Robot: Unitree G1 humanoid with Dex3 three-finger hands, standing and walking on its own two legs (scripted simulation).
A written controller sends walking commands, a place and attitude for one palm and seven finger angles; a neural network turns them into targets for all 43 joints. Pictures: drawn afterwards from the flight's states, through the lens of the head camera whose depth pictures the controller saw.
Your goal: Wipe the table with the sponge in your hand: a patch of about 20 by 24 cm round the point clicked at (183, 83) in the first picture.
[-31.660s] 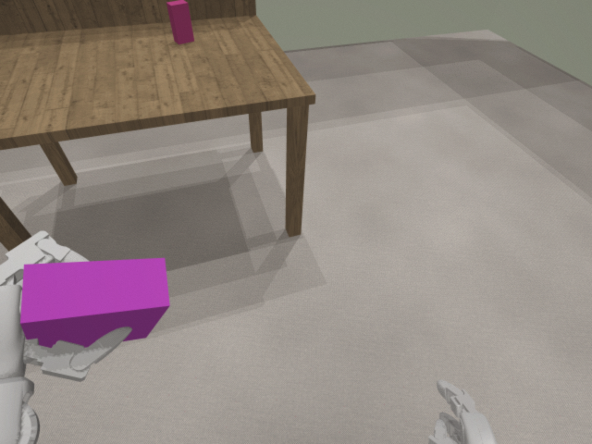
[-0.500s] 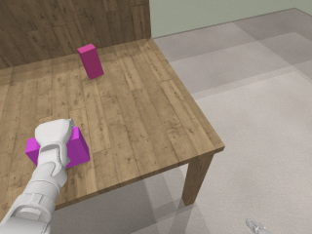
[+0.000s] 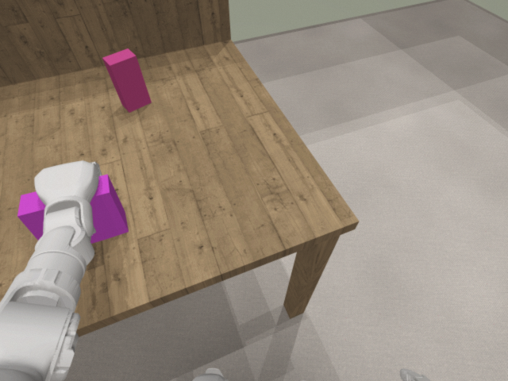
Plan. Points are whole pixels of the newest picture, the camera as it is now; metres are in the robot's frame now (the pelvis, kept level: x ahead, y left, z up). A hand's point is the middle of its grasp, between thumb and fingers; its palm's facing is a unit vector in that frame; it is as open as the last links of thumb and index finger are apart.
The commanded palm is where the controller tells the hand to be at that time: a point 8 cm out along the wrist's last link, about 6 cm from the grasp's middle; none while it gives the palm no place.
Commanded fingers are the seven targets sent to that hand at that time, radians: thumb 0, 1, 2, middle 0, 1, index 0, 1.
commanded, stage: wipe forward along the first lane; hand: left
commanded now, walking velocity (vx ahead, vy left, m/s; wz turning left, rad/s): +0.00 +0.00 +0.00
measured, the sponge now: (83, 221) +0.38 +0.33 -0.01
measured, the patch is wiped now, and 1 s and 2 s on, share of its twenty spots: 0.20 0.45 0.65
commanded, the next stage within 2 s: slide across to the middle lane in 0.60 s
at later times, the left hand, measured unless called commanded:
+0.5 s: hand (74, 182) +0.44 +0.35 +0.02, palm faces -0.14 +0.02 -0.99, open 9.3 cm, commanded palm +0.43 +0.33 +0.04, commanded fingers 0.00 0.10 1.30 -1.20 -1.60 -1.20 -1.60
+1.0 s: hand (80, 168) +0.47 +0.35 +0.03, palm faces -0.14 +0.03 -0.99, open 9.3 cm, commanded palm +0.47 +0.30 +0.06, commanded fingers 0.00 0.10 1.30 -1.20 -1.60 -1.20 -1.60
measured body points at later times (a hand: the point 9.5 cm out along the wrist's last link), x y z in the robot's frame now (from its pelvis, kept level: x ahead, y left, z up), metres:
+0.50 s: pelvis +0.01 +0.02 +0.00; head +0.09 +0.03 +0.44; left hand +0.45 +0.35 +0.08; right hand +0.07 -0.25 -0.13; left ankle +0.05 +0.12 -0.71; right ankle +0.02 -0.09 -0.71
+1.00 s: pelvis +0.02 +0.04 +0.00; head +0.11 +0.06 +0.44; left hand +0.48 +0.34 +0.08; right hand +0.05 -0.23 -0.13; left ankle +0.05 +0.12 -0.71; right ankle +0.02 -0.09 -0.71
